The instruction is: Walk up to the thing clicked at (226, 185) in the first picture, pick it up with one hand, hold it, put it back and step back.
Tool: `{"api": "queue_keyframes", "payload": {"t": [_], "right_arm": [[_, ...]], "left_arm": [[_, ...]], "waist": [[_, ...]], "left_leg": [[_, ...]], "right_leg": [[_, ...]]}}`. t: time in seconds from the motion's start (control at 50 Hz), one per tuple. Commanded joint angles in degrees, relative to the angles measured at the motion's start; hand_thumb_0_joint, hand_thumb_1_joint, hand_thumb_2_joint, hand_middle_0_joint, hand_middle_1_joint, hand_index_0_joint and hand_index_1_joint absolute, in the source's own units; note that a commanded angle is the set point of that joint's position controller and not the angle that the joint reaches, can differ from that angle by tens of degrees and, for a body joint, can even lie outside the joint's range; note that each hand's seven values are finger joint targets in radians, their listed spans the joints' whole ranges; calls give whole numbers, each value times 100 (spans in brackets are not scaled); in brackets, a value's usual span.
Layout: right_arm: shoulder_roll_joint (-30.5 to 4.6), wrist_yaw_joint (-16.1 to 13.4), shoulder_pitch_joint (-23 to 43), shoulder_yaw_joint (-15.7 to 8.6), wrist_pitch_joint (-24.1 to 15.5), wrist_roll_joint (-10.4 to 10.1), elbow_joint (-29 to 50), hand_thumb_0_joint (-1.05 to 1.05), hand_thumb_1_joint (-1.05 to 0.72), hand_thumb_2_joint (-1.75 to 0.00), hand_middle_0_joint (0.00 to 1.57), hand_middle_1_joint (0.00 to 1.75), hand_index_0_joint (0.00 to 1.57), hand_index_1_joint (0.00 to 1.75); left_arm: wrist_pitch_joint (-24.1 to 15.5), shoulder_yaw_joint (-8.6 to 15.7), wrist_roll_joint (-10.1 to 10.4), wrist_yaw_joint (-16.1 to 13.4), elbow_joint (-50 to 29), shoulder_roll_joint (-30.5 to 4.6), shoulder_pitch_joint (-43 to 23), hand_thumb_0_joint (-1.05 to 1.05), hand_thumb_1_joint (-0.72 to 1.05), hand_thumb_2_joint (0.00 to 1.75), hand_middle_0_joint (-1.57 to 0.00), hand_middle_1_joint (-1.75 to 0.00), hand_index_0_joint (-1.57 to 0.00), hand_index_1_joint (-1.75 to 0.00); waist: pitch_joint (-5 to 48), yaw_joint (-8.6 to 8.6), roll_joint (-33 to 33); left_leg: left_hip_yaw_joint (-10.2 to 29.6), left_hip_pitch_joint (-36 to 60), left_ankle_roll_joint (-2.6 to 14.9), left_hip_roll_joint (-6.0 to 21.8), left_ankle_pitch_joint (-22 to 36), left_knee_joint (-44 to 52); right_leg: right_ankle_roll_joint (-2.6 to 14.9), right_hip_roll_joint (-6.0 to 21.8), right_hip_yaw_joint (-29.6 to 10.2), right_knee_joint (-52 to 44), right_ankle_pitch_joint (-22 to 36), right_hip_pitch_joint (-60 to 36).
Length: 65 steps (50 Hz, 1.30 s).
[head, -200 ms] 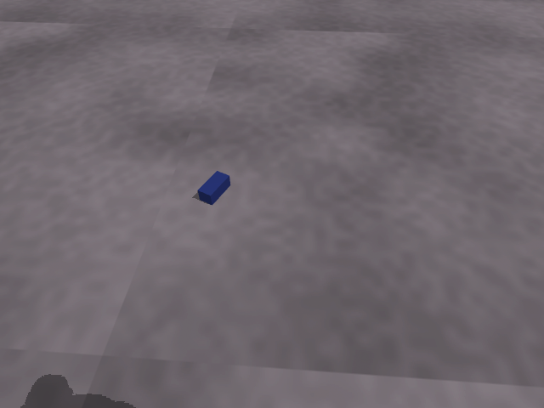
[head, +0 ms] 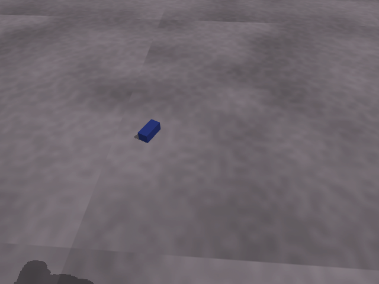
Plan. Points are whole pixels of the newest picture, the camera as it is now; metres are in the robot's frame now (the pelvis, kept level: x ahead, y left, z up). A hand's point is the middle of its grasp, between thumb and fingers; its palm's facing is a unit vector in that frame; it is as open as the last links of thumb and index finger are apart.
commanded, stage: stand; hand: left
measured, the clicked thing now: (149, 130) +1.29 +0.27 -0.75
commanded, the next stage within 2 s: walk up in 0.92 s
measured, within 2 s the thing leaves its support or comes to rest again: neither
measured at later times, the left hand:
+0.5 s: hand out of the picture +0.08 +0.25 -0.16, palm faces -0.02 -0.94 -0.33, open 7.4 cm
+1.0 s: hand out of the picture +0.09 +0.26 -0.15, palm faces +0.06 -0.95 -0.31, open 7.4 cm
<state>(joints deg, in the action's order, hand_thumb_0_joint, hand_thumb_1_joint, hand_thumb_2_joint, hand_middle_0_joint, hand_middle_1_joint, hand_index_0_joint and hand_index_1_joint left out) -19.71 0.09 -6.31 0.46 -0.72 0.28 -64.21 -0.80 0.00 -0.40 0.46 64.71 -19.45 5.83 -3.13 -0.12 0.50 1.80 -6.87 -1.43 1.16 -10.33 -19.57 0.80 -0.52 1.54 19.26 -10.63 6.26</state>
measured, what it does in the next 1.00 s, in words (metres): stands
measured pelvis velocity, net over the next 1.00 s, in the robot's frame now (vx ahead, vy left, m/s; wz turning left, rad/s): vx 0.01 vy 0.00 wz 0.08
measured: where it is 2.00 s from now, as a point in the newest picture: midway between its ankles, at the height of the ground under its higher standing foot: (185, 252)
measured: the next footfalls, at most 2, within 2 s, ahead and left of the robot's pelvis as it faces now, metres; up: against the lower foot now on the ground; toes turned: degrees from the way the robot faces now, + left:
left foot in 1.22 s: +0.14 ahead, +0.20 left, +0.00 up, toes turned +21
right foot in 1.62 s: +0.46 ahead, -0.07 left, +0.00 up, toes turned +25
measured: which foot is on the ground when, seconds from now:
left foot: down 0.00-0.98, up 1.00-1.00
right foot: down 0.00-1.00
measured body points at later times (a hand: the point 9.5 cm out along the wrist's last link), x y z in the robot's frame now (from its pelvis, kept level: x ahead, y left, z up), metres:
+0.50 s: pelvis +0.00 +0.00 +0.00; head +0.01 +0.00 +0.45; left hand +0.08 +0.30 -0.13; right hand +0.08 -0.29 -0.13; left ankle +0.01 +0.14 -0.75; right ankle +0.00 -0.11 -0.75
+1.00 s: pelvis +0.01 +0.00 +0.00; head +0.02 +0.01 +0.45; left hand +0.09 +0.31 -0.13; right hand +0.08 -0.30 -0.13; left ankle +0.00 +0.13 -0.74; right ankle +0.00 -0.11 -0.74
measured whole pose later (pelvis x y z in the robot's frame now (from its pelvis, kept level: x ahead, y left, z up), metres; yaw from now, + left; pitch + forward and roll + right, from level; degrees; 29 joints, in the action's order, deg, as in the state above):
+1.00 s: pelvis +0.01 +0.00 +0.00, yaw +5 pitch -1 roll -1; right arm -20.5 1.7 -11.7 -1.3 -0.8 0.2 -61.1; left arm -0.9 3.3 -1.8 3.2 59.1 -20.7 6.4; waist -2.4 0.3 0.1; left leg 4.1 -12.3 0.2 0.4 -17.2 -28.5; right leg 2.1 0.6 6.1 22.9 -17.9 7.3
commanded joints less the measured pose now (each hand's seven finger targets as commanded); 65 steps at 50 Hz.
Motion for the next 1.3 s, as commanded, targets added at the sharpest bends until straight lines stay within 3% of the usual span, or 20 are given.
{"api": "queue_keyframes", "payload": {"t": [0.0, 0.48, 0.78, 0.88, 0.9, 0.92, 0.94, 0.96, 0.98, 1.0, 1.02, 1.06, 1.12, 1.16, 1.18, 1.2, 1.22, 1.24, 1.26, 1.28], "right_arm": [[-1175, -80, 195, -210, -101, 19, 335, 0, -90, -90, 20, 30, 20, 30], [-1213, -87, 197, -209, -119, 20, 338, 0, -90, -90, 20, 30, 20, 30], [-1213, -83, 204, -210, -98, 25, 321, 0, -90, -90, 20, 30, 20, 30], [-1222, -87, 151, -200, -121, 25, 295, 0, -90, -90, 20, 30, 20, 30], [-1937, 48, -416, -619, -173, -54, 664, 0, -90, -90, 20, 30, 20, 30], [-1922, 94, -86, -602, -183, -14, 832, 0, -90, -90, 20, 30, 20, 30], [-1764, 124, 544, -552, -210, 12, 1184, 0, -90, -90, 20, 30, 20, 30], [-1431, 142, 926, -538, -220, 47, 1483, 0, -90, -90, 20, 30, 20, 30], [-1534, 138, 650, -637, -222, 98, 1484, 0, -90, -90, 20, 30, 20, 30], [-1703, 196, 317, -688, -240, 64, 1363, 0, -90, -90, 20, 30, 20, 30], [-1745, 271, -24, -732, -234, 32, 1349, 0, -90, -90, 20, 30, 20, 30], [-1698, 388, -572, -797, -215, -36, 1315, 0, -90, -90, 20, 30, 20, 30], [-1577, 408, -1175, -861, -184, 23, 1274, 0, -90, -90, 20, 30, 20, 30], [-1691, 245, -2003, -978, -218, 97, 1005, 0, -90, -90, 20, 30, 20, 30], [-2045, 120, -2669, -1099, -235, 147, 896, 0, -90, -90, 20, 30, 20, 30], [-2582, -8, -3041, -1177, -241, 213, 949, 0, -90, -90, 20, 30, 20, 30], [-2912, -52, -2546, -1158, -288, 161, 1274, 0, -90, -90, 20, 30, 20, 30], [-3088, -72, -1776, -1131, -333, -67, 1519, 0, -90, -90, 20, 30, 20, 30], [-2778, -77, -1422, -991, -442, -54, 1674, 0, -90, -90, 20, 30, 20, 30], [-2541, -108, -1152, -917, -499, -75, 1686, 0, -90, -90, 20, 30, 20, 30]], "left_arm": [[-112, 225, -9, -101, -319, -1250, -240, 0, 90, 90, -20, -30, -20, -30], [-107, 235, -23, -92, -330, -1267, -229, 0, 90, 90, -20, -30, -20, -30], [-96, 232, -11, -94, -307, -1283, -205, 0, 90, 90, -20, -30, -20, -30], [-94, 236, -14, -89, -297, -1272, -150, 0, 90, 90, -20, -30, -20, -30], [-150, 828, -129, 108, -978, -2057, -253, 0, 90, 90, -20, -30, -20, -30], [-144, 841, -221, 171, -1033, -2044, -131, 0, 90, 90, -20, -30, -20, -30], [-161, 895, -217, 213, -1086, -2063, 436, 0, 90, 90, -20, -30, -20, -30], [-154, 972, -187, 226, -1110, -2218, 705, 0, 90, 90, -20, -30, -20, -30], [-170, 986, -199, 249, -1381, -2157, 247, 0, 90, 90, -20, -30, -20, -30], [-164, 965, -167, 283, -1578, -1998, -2, 0, 90, 90, -20, -30, -20, -30], [-199, 953, -213, 307, -1722, -1915, -265, 0, 90, 90, -20, -30, -20, -30], [-202, 974, -294, 379, -1886, -1905, -559, 0, 90, 90, -20, -30, -20, -30], [-70, 982, -360, 483, -2120, -1909, -776, 0, 90, 90, -20, -30, -20, -30], [34, 914, -334, 502, -2213, -1615, -562, 0, 90, 90, -20, -30, -20, -30], [78, 813, -322, 523, -2311, -1369, -451, 0, 90, 90, -20, -30, -20, -30], [104, 680, -333, 557, -2529, -975, -645, 0, 90, 90, -20, -30, -20, -30], [94, 640, -281, 605, -2716, -1142, -874, 0, 90, 90, -20, -30, -20, -30], [78, 645, -306, 626, -2696, -1581, -572, 0, 90, 90, -20, -30, -20, -30], [157, 821, -274, 593, -2339, -1964, -234, 0, 90, 90, -20, -30, -20, -30], [145, 840, -249, 615, -2147, -1938, 57, 0, 90, 90, -20, -30, -20, -30]], "waist": [[410, -23, -36], [516, -8, -39], [417, -11, -84], [443, -32, 0], [570, -214, -504], [-8, -380, -441], [-151, -784, -643], [-194, -1004, -1760], [-274, -818, -1397], [-128, -639, -746], [27, -407, -633], [176, -167, -852], [213, 106, -1081], [557, 426, 36], [705, 760, 945], [328, 899, 1863], [132, 659, 1123], [-2, 288, 763], [-125, -56, 223], [-194, -260, 212]], "left_leg": [[445, -55, 265, 567, 640, 310], [437, 29, 275, 624, 931, 334], [441, 107, 256, 591, 615, 380], [450, 14, 245, 609, 755, 412], [1309, -1323, 656, 453, -1914, 64], [1265, -2631, 533, 355, -2295, 19], [479, -3606, 256, 4, -1721, -533], [-397, -4122, 201, -213, -1111, -2131], [-398, -4080, 96, 277, -1346, -3006], [-304, -3671, 96, 376, -1318, -3188], [-118, -3303, 121, 559, -1293, -3182], [-251, -2581, 159, 694, -986, -2510], [-961, -904, 109, 334, -445, -1784], [-1257, 617, 154, -257, -259, -1351], [-658, 1469, 441, -137, -880, -1024], [1688, 1492, 798, 992, -2779, 36], [4435, 696, 1396, 2104, -4180, 1384], [5096, 179, 1800, 2513, -4444, 1795], [4378, -61, 1687, 2428, -3961, 1407], [3321, -202, 1497, 2033, -3305, 1079]], "right_leg": [[90, 770, -619, -357, 668, -90], [87, 813, -623, -341, 900, -259], [91, 791, -629, -435, 520, -40], [88, 808, -634, -366, 737, -202], [281, 569, -181, 465, -2277, -928], [453, 814, -546, 316, -3027, -1209], [722, 1351, -907, -348, -3393, -1794], [1127, 2414, -1790, -1366, -3667, -1814], [1422, 3010, -2007, -1547, -3069, -1333], [1458, 2874, -1828, -1478, -2834, -1024], [1398, 2763, -1469, -1431, -2744, -912], [1087, 2246, -449, -1123, -2406, -808], [797, 1689, 601, -386, -2517, 529], [675, 1145, 1000, 1508, -2353, 1401], [529, 798, 1140, 3224, -1751, 2153], [323, 170, 747, 4699, -2477, 3518], [216, 80, -226, 5229, -2164, 4041], [156, 472, -934, 5330, -1804, 3836], [-25, 731, -1034, 5360, -1500, 3733], [-84, 930, -992, 5091, -1344, 3530]]}}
